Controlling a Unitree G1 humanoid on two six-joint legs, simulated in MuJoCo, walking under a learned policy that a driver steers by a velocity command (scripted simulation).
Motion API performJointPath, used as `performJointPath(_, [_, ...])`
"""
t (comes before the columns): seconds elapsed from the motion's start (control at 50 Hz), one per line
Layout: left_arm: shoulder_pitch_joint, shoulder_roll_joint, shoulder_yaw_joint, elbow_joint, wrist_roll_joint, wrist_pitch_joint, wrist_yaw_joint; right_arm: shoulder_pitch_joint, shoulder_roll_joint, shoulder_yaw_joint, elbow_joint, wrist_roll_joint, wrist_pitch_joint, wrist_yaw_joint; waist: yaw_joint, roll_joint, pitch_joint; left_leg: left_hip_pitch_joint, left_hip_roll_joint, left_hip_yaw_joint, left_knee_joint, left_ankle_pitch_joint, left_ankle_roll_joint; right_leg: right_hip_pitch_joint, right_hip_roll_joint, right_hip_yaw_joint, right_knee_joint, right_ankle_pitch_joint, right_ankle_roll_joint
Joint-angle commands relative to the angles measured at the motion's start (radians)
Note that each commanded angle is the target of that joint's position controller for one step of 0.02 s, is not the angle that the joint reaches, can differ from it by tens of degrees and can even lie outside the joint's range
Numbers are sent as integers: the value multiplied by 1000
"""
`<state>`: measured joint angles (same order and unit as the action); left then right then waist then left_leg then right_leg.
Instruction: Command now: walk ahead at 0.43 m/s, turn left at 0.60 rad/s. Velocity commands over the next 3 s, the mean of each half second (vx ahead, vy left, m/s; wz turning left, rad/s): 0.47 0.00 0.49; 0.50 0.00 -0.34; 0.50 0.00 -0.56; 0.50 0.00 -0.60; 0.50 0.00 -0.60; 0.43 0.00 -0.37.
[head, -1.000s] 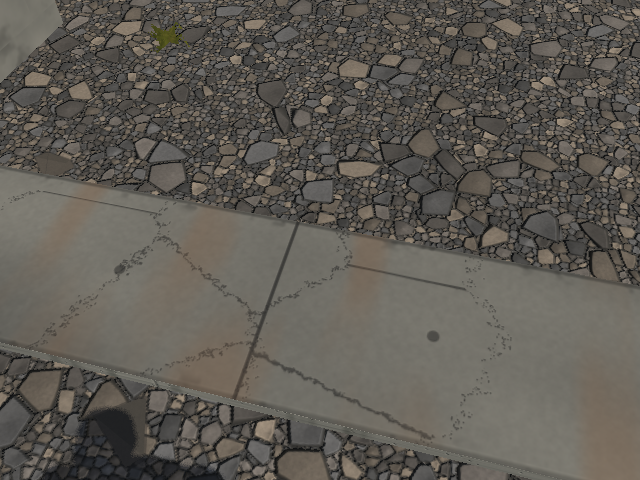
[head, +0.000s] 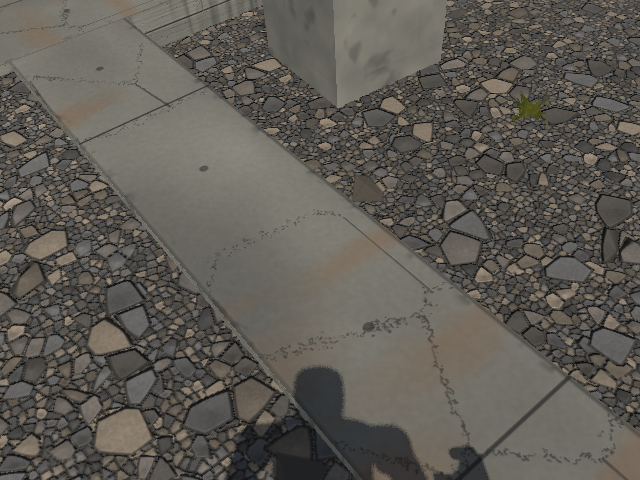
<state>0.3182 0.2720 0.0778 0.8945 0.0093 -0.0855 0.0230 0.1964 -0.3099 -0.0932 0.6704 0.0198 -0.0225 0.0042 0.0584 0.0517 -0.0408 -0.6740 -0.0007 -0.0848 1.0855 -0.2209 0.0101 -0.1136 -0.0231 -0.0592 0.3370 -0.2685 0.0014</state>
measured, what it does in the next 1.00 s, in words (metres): climbs: left foot, then right foot 0.04 m higher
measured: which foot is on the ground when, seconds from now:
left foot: up 0.00-0.26, down 0.28-0.80, up 0.82-1.00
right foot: down 0.00-0.28, up 0.30-0.78, down 0.80-1.00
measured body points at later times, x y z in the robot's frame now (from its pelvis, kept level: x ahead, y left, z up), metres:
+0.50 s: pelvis +0.24 +0.11 +0.00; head +0.27 +0.12 +0.45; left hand +0.30 +0.41 -0.11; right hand +0.41 -0.12 -0.11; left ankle +0.22 +0.18 -0.75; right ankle +0.32 -0.05 -0.65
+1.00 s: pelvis +0.53 +0.12 +0.02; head +0.57 +0.12 +0.47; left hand +0.63 +0.39 -0.08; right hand +0.71 -0.14 -0.07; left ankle +0.51 +0.27 -0.64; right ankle +0.59 +0.04 -0.71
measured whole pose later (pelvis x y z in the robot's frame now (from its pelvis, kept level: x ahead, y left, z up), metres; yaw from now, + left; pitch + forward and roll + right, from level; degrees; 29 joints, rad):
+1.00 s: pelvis +0.53 +0.12 +0.02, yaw +1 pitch +2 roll -1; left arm 0.29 0.27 0.06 0.68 -0.01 -0.07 -0.02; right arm 0.17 -0.28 -0.04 0.69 0.00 -0.10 0.01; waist 0.02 0.02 0.03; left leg -0.53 0.05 -0.08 1.12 -0.32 0.02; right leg -0.38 0.10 0.01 0.51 -0.17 -0.10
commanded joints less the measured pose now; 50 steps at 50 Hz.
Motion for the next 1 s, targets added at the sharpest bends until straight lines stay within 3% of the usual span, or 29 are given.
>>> performJointPath(0.02, [-12,133,21,-61,4,-17,1,-115,-29,-2,-113,5,-17,10,15,-160,100,-217,61,2,-3,104,-27,92,-233,134,-188,119,-138])
performJointPath(0.1, [20,167,26,-66,-4,-7,-1,-207,1,16,-165,7,-18,33,49,-168,132,-131,79,71,-224,186,-27,81,-232,16,-189,205,-132])
performJointPath(0.18, [50,206,39,-60,-28,5,-7,-251,2,21,-195,12,-17,59,48,-163,164,-37,64,142,-380,107,23,131,-269,-50,-162,300,-118])
performJointPath(0.22, [48,235,48,-61,-38,14,-7,-213,-32,5,-197,5,-14,63,0,-189,118,98,4,194,-425,25,68,161,-277,-98,-46,679,-101])
performJointPath(0.24, [47,252,53,-61,-40,20,-4,-132,-65,-14,-182,4,-11,61,-56,-201,54,223,-42,220,-447,-3,98,167,-272,-125,89,899,-91])
performJointPath(0.26, [38,245,50,-66,-44,23,2,42,-112,-44,-134,7,-7,54,-154,-181,-43,465,-85,229,-520,72,139,103,-247,-157,295,981,-68])
performJointPath(0.28, [43,216,38,-86,-29,15,6,212,-175,-76,-91,10,4,33,-233,-113,-134,787,-31,100,-520,107,181,-142,-216,-151,571,757,-27])
performJointPath(0.3, [131,48,-18,-162,22,-11,-12,198,-308,-87,-90,15,-5,22,-105,216,-252,1142,276,-480,-575,-11,361,-602,-37,-83,960,-277,31])
performJointPath(0.32, [29,120,-10,-176,-16,-54,-23,271,-238,-64,-109,2,-18,23,-190,127,-424,1158,346,-750,-752,-156,409,-678,4,150,1094,-320,17])
performJointPath(0.34, [-84,174,8,-209,-56,-66,-26,239,-179,-44,-82,-11,-32,30,-200,75,-260,1063,313,-598,-775,-74,348,-767,-35,149,1098,-214,-1])
performJointPath(0.36, [-82,155,-2,-205,-51,-70,-21,172,-140,-30,-77,-3,-39,29,-150,14,-158,895,282,-457,-777,3,315,-739,-83,133,1019,-126,-15])
performJointPath(0.38, [-67,153,0,-183,-30,-63,-16,86,-97,-13,-88,-5,-41,27,-101,-26,-91,730,248,-345,-785,102,286,-663,-124,126,947,-69,-9])
performJointPath(0.4, [-31,157,5,-170,-24,-47,-18,32,-69,-1,-97,-18,-46,26,-58,-2,-60,614,220,-273,-815,183,276,-582,-153,134,905,-31,-8])
performJointPath(0.44, [10,131,3,-150,-23,-15,-24,2,-68,1,-78,-24,-61,25,-22,19,-34,507,205,-196,-869,265,277,-522,-159,117,872,-2,7])
performJointPath(0.52, [-54,94,-8,-164,-22,18,-18,43,-76,3,-12,-27,-77,17,-35,8,51,475,197,-57,-924,332,250,-635,-158,118,811,132,36])
performJointPath(0.58, [-146,75,-17,-192,-24,15,-26,66,-76,7,18,-28,-72,10,-74,-15,85,513,175,33,-944,303,204,-672,-132,121,644,281,21])
performJointPath(0.64, [-238,50,-31,-226,-28,8,-43,98,-98,4,44,-29,-68,6,-117,-21,110,597,203,80,-966,349,187,-685,-96,86,511,323,1])
performJointPath(0.72, [-307,38,-37,-279,-29,-2,-78,136,-106,4,76,-21,-44,-3,-141,-10,112,757,244,139,-888,570,166,-720,-49,11,440,199,-47])
performJointPath(0.76, [-264,58,-25,-293,-27,0,-86,110,-131,2,69,-21,-28,-16,-98,47,40,778,241,182,-757,961,142,-582,24,-62,429,86,-84])
performJointPath(0.78, [-192,82,-12,-287,-26,6,-85,101,-144,1,66,-18,-20,-25,-51,82,-19,775,237,201,-638,1177,128,-467,74,-98,429,35,-108])
performJointPath(0.8, [-36,128,12,-259,-28,9,-82,77,-150,3,61,-13,-14,-36,40,75,-95,710,210,228,-445,1228,100,-248,110,-89,345,94,-147])
performJointPath(0.82, [109,240,56,-238,-23,12,-66,108,-111,15,23,-13,-29,-42,85,-42,-217,398,140,239,-142,1001,42,127,-25,189,304,102,-259])
performJointPath(0.84, [169,294,71,-229,-37,13,-59,153,-24,50,7,-43,-55,-23,60,-263,-334,90,-67,136,200,-78,-11,384,-238,717,127,-60,-404])
performJointPath(0.86, [150,228,46,-247,-20,7,-52,74,-78,35,-3,-24,-89,5,80,-253,-373,-41,-64,-65,333,-239,13,426,-265,892,18,-149,-389])
performJointPath(0.88, [92,187,34,-257,-12,5,-46,21,-95,31,-25,9,-110,21,64,-174,-221,-103,-12,-70,312,-185,29,301,-261,765,-1,-159,-347])
performJointPath(0.9, [49,157,27,-265,-18,7,-44,-24,-76,39,-41,5,-120,21,38,-70,-129,-90,26,-49,227,-146,39,167,-225,670,-13,-119,-324])
performJointPath(0.92, [2,132,19,-274,-15,6,-46,-32,-71,34,-45,-8,-119,16,-10,-26,-53,-44,58,-36,139,-127,37,32,-195,586,-35,-23,-306])
performJointPath(0.94, [-38,107,11,-290,-6,5,-45,-5,-74,27,-39,-12,-109,11,-50,-50,-32,22,77,-35,97,-113,31,-60,-164,528,-52,39,-303])
performJointPath(1.0, [-71,114,14,-303,-20,3,-32,30,-58,27,-21,-27,-79,0,-84,-84,3,88,86,1,-42,-67,-19,-190,-118,402,-99,166,-306])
